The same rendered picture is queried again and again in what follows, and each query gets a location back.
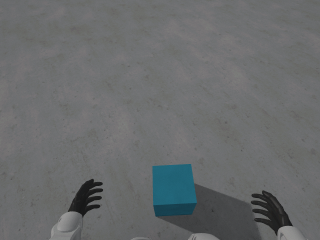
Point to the carton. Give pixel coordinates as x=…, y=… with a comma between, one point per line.
x=173, y=190

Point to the robot right hand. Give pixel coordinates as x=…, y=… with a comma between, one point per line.
x=278, y=217

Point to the robot left hand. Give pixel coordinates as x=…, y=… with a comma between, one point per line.
x=82, y=199

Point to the robot right forearm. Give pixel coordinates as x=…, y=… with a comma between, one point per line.
x=290, y=233

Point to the robot left forearm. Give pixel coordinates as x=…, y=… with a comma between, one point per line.
x=69, y=227

